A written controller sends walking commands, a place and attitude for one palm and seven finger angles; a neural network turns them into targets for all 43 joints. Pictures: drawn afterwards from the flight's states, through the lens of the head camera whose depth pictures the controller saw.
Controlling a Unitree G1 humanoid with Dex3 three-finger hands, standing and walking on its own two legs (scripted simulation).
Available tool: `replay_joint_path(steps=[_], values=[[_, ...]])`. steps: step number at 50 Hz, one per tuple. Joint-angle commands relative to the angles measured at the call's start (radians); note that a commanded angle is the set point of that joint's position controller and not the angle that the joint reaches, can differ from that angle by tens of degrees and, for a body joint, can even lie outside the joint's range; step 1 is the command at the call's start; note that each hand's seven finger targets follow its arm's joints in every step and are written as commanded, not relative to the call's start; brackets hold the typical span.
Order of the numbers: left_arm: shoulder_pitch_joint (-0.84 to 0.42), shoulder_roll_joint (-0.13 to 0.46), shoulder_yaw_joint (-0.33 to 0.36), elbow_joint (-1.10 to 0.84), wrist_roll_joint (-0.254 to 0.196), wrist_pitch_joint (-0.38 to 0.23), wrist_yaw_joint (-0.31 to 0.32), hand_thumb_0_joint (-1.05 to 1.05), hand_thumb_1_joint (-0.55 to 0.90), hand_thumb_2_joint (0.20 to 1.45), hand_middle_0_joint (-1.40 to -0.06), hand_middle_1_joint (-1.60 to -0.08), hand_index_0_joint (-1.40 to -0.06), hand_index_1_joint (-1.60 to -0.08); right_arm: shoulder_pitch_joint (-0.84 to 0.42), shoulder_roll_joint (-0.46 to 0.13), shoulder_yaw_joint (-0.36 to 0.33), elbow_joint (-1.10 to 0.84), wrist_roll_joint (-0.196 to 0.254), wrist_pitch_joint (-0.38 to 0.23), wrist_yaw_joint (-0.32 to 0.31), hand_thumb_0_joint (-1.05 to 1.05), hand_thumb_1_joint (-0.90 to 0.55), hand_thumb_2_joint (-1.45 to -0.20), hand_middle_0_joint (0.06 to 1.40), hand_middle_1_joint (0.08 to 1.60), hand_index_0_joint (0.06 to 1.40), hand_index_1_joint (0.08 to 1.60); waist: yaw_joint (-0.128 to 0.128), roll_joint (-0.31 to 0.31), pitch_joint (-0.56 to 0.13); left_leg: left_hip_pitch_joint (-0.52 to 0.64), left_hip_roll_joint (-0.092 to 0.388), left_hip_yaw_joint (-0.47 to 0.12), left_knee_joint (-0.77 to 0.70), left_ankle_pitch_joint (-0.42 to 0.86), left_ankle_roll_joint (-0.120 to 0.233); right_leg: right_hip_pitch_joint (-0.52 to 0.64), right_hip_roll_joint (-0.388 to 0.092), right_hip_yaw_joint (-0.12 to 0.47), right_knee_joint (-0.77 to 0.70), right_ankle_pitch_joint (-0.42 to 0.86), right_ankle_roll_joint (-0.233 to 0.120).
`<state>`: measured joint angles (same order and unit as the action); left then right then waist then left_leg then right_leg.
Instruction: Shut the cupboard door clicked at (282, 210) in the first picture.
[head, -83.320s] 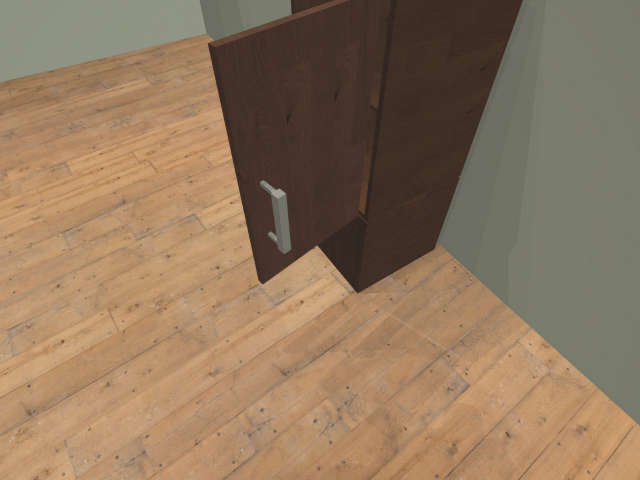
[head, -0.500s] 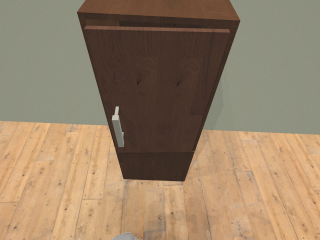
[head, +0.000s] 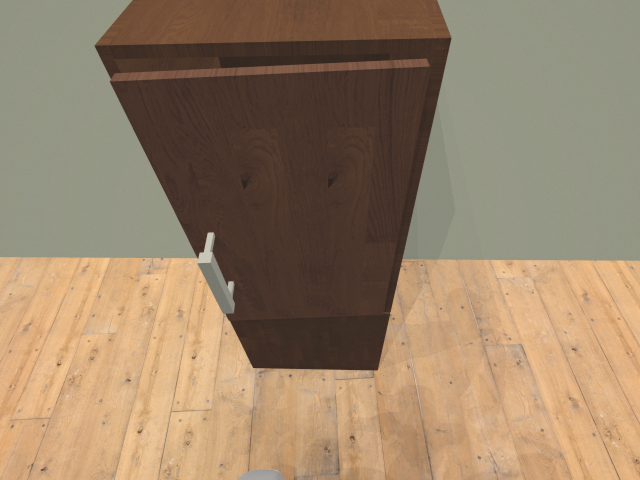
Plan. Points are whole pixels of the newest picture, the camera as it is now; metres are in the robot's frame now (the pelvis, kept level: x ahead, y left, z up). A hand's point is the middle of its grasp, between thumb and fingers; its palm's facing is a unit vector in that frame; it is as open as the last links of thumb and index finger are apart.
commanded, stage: come to a stop and stand still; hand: left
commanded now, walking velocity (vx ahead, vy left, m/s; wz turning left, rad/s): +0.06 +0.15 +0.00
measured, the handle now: (219, 275) +0.45 +0.22 -0.10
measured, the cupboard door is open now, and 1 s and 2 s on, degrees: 3 3 3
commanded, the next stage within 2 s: look again from close up in 1.32 s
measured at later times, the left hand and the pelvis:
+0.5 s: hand out of the picture -0.02 +0.23 -0.18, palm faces +0.02 -0.97 -0.24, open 7.4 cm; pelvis -0.04 +0.05 -0.01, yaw -1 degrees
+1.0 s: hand out of the picture -0.14 +0.29 -0.17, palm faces +0.02 -0.98 -0.20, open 7.4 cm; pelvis -0.09 +0.10 +0.01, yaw +0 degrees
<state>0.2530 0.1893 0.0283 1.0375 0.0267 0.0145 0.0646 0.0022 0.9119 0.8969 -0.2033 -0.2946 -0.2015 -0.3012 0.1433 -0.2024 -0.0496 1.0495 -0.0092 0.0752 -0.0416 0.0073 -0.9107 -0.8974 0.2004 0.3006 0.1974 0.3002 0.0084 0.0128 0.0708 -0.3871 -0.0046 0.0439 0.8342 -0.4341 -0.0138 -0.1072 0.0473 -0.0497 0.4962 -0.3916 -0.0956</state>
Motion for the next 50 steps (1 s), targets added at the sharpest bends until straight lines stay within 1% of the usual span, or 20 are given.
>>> replay_joint_path(steps=[1,6,11,12,13,14,15,16,18,19,20,21,22,24,25,27,28,32,39,50], values=[[0.091,0.132,0.015,-0.016,-0.006,-0.015,0.001,0.000,0.900,0.900,-0.200,-0.300,-0.200,-0.300,-0.001,-0.052,-0.003,-0.041,0.004,-0.010,0.008,0.000,-0.900,-0.900,0.200,0.300,0.200,0.300,0.012,-0.104,-0.033,-0.086,0.021,-0.058,0.133,-0.026,-0.022,0.111,-0.314,0.187,-0.084,1.126,0.006],[0.113,0.146,0.020,0.001,-0.009,-0.024,-0.003,0.000,0.900,0.900,-0.200,-0.300,-0.200,-0.300,0.000,-0.064,0.006,-0.031,0.005,-0.020,0.011,0.000,-0.900,-0.900,0.200,0.300,0.200,0.300,0.034,-0.119,-0.035,-0.077,0.029,-0.059,0.025,-0.009,-0.034,0.169,-0.315,0.206,-0.103,1.041,-0.027],[0.107,0.135,0.014,0.022,-0.008,-0.029,-0.009,0.000,0.900,0.900,-0.200,-0.300,-0.200,-0.300,0.021,-0.050,0.016,-0.015,0.010,-0.036,0.010,0.000,-0.900,-0.900,0.200,0.300,0.200,0.300,0.028,-0.141,-0.041,0.024,0.031,-0.033,-0.141,0.021,-0.028,0.132,-0.294,0.199,-0.103,0.977,-0.050],[0.217,0.159,0.017,-0.012,0.001,-0.073,0.032,0.000,0.900,0.900,-0.200,-0.300,-0.200,-0.300,-0.056,-0.062,0.018,-0.147,0.003,-0.075,0.005,0.000,-0.900,-0.900,0.200,0.300,0.200,0.300,0.042,-0.082,-0.044,-0.086,-0.074,0.035,-0.031,-0.137,-0.018,0.177,-0.275,0.339,-0.020,1.783,0.067],[0.207,0.200,0.022,-0.057,0.003,-0.082,0.025,0.000,0.900,0.900,-0.200,-0.300,-0.200,-0.300,0.025,-0.052,0.009,-0.144,0.003,-0.079,0.012,0.000,-0.900,-0.900,0.200,0.300,0.200,0.300,-0.004,-0.116,-0.118,-0.116,-0.035,-0.006,-0.009,0.005,0.030,0.253,-0.281,0.235,0.068,1.769,0.100],[0.172,0.196,0.027,-0.083,-0.002,-0.085,0.020,0.000,0.900,0.900,-0.200,-0.300,-0.200,-0.300,0.048,-0.059,0.013,-0.146,0.012,-0.082,0.024,0.000,-0.900,-0.900,0.200,0.300,0.200,0.300,-0.002,-0.121,-0.180,-0.084,-0.028,0.012,-0.032,0.079,0.037,0.268,-0.259,0.200,0.080,1.629,0.068],[0.157,0.178,0.025,-0.101,-0.002,-0.089,0.016,0.000,0.900,0.900,-0.200,-0.300,-0.200,-0.300,0.066,-0.050,0.013,-0.160,0.015,-0.084,0.025,0.000,-0.900,-0.900,0.200,0.300,0.200,0.300,-0.007,-0.134,-0.201,-0.036,-0.024,-0.009,-0.082,0.076,0.043,0.233,-0.270,0.200,0.086,1.464,0.009],[0.127,0.165,0.023,-0.117,-0.001,-0.086,0.014,0.000,0.900,0.900,-0.200,-0.300,-0.200,-0.300,0.084,-0.051,0.013,-0.165,0.012,-0.089,0.023,0.000,-0.900,-0.900,0.200,0.300,0.200,0.300,-0.020,-0.115,-0.197,0.027,-0.022,-0.020,-0.178,0.083,0.045,0.185,-0.271,0.190,0.089,1.315,-0.023],[0.086,0.146,0.006,-0.132,-0.012,-0.071,0.009,0.000,0.900,0.900,-0.200,-0.300,-0.200,-0.300,0.165,-0.051,0.016,-0.142,0.005,-0.090,0.017,0.000,-0.900,-0.900,0.200,0.300,0.200,0.300,-0.060,-0.059,-0.153,0.239,-0.019,-0.014,-0.370,0.288,0.051,-0.004,-0.213,0.152,0.118,0.980,-0.005],[0.087,0.126,0.001,-0.131,-0.015,-0.058,0.005,0.000,0.900,0.900,-0.200,-0.300,-0.200,-0.300,0.199,-0.071,0.013,-0.128,0.000,-0.094,0.016,0.000,-0.900,-0.900,0.200,0.300,0.200,0.300,-0.056,-0.007,-0.116,0.292,0.042,-0.055,-0.360,0.472,0.073,-0.089,-0.169,0.121,0.131,0.727,0.019],[0.116,0.095,0.001,-0.128,-0.019,-0.042,0.004,0.000,0.900,0.900,-0.200,-0.300,-0.200,-0.300,0.181,-0.094,0.015,-0.141,-0.004,-0.091,0.011,0.000,-0.900,-0.900,0.200,0.300,0.200,0.300,-0.024,0.045,-0.088,0.263,0.134,-0.148,-0.351,0.585,0.119,-0.137,-0.124,0.104,0.084,0.430,0.049],[0.141,0.072,0.001,-0.131,-0.010,-0.032,0.005,0.000,0.900,0.900,-0.200,-0.300,-0.200,-0.300,0.150,-0.099,0.020,-0.161,-0.005,-0.088,0.010,0.000,-0.900,-0.900,0.200,0.300,0.200,0.300,0.000,0.029,-0.007,0.172,0.157,-0.150,-0.354,0.540,0.134,-0.148,-0.104,0.105,0.001,0.240,0.056],[0.141,0.077,-0.010,-0.122,-0.008,-0.035,0.001,0.000,0.900,0.900,-0.200,-0.300,-0.200,-0.300,0.117,-0.085,0.031,-0.169,-0.001,-0.090,0.006,0.000,-0.900,-0.900,0.200,0.300,0.200,0.300,0.008,0.044,0.036,0.123,0.132,-0.170,-0.358,0.454,0.123,-0.146,-0.107,0.134,-0.062,0.203,0.048],[0.115,0.103,-0.010,-0.109,-0.009,-0.032,-0.004,0.000,0.900,0.900,-0.200,-0.300,-0.200,-0.300,0.117,-0.078,0.034,-0.154,-0.003,-0.096,0.009,0.000,-0.900,-0.900,0.200,0.300,0.200,0.300,0.000,0.105,0.033,0.106,0.108,-0.199,-0.399,0.411,0.116,-0.125,-0.113,0.143,-0.053,0.198,0.033],[0.108,0.104,-0.016,-0.100,-0.015,-0.028,-0.007,0.000,0.900,0.900,-0.200,-0.300,-0.200,-0.300,0.122,-0.085,0.037,-0.148,-0.004,-0.094,0.011,0.000,-0.900,-0.900,0.200,0.300,0.200,0.300,-0.005,0.069,0.000,0.126,0.109,-0.207,-0.430,0.306,0.114,-0.122,-0.105,0.139,-0.058,0.121,0.033],[0.083,0.094,-0.021,-0.107,-0.010,-0.019,-0.014,0.000,0.900,0.900,-0.200,-0.300,-0.200,-0.300,0.121,-0.097,0.032,-0.145,-0.006,-0.091,0.016,0.000,-0.900,-0.900,0.200,0.300,0.200,0.300,-0.008,0.011,0.066,0.065,0.110,-0.232,-0.523,0.037,0.109,-0.164,-0.092,0.134,-0.088,-0.033,0.038],[0.077,0.097,-0.020,-0.111,-0.007,-0.015,-0.018,0.000,0.900,0.900,-0.200,-0.300,-0.200,-0.300,0.123,-0.106,0.029,-0.143,-0.009,-0.090,0.018,0.000,-0.900,-0.900,0.200,0.300,0.200,0.300,-0.008,0.019,0.093,0.025,0.114,-0.258,-0.570,-0.068,0.109,-0.169,-0.085,0.124,-0.078,-0.051,0.041],[0.121,0.100,-0.017,-0.103,-0.001,-0.007,-0.026,0.000,0.900,0.900,-0.200,-0.300,-0.200,-0.300,0.111,-0.132,0.026,-0.141,-0.011,-0.091,0.020,0.000,-0.900,-0.900,0.200,0.300,0.200,0.300,0.012,0.038,0.033,-0.006,0.135,-0.313,-0.652,-0.197,0.123,-0.126,-0.065,0.087,-0.011,-0.028,0.051],[0.183,0.093,-0.013,-0.055,0.002,0.001,-0.030,0.000,0.900,0.900,-0.200,-0.300,-0.200,-0.300,0.090,-0.140,0.021,-0.111,-0.005,-0.085,0.018,0.000,-0.900,-0.900,0.200,0.300,0.200,0.300,0.031,0.047,-0.019,0.000,0.136,-0.314,-0.687,-0.193,0.121,-0.097,-0.053,0.065,0.026,-0.001,0.056],[0.225,0.066,-0.021,0.025,0.000,-0.012,-0.025,0.000,0.900,0.900,-0.200,-0.300,-0.200,-0.300,0.123,-0.122,0.020,-0.033,0.000,-0.080,0.015,0.000,-0.900,-0.900,0.200,0.300,0.200,0.300,0.011,0.005,0.002,0.070,0.116,-0.287,-0.688,-0.142,0.085,-0.117,-0.069,0.118,-0.084,0.015,0.050]])
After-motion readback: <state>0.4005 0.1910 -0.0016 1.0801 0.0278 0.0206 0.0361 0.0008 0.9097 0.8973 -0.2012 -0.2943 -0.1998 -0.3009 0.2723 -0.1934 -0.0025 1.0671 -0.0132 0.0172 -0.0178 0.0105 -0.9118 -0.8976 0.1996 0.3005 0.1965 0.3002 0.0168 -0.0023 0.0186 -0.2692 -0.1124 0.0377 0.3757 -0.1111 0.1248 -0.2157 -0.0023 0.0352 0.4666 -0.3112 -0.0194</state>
